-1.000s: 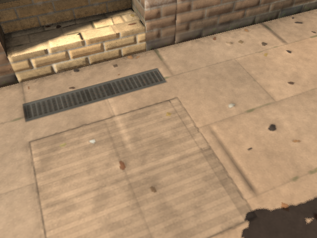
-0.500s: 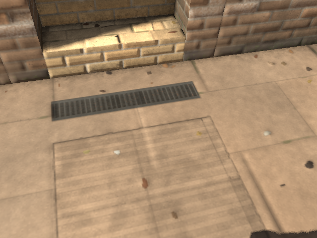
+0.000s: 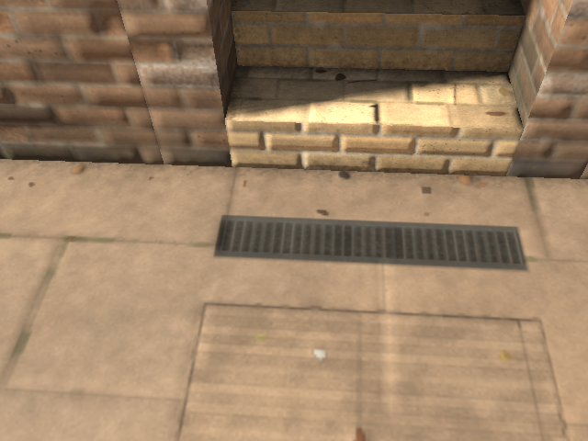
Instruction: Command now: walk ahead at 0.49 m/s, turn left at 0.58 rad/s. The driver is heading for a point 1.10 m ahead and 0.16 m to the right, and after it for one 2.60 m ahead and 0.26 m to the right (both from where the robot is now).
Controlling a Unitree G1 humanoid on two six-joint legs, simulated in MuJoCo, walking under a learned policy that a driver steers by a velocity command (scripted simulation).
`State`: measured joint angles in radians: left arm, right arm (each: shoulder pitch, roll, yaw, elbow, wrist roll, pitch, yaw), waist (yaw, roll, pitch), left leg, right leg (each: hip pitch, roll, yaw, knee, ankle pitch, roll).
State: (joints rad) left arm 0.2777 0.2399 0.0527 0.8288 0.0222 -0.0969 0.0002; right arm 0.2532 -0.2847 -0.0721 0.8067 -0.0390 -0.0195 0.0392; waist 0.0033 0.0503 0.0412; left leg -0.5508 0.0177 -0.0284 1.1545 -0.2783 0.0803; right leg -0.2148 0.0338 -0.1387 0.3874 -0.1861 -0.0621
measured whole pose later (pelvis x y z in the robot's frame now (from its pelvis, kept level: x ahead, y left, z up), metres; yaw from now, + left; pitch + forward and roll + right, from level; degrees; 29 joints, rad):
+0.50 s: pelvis +0.27 +0.07 +0.00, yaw +3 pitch +0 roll +0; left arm 0.34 0.23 0.05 0.92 0.02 -0.04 -0.02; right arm 0.26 -0.21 -0.04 0.88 -0.02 -0.09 0.01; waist 0.02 -0.03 0.04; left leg -0.18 -0.03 0.14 0.36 -0.20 0.09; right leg -0.49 -0.07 0.00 1.12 -0.29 -0.06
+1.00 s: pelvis +0.53 +0.01 -0.01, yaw -15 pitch +0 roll +0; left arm 0.24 0.26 0.08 0.88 0.01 -0.03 -0.01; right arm 0.23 -0.23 -0.04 0.86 -0.03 -0.08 -0.01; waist 0.00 0.01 0.07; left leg -0.44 0.08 0.00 1.22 -0.32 0.00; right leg -0.28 0.13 -0.06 0.47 -0.19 -0.15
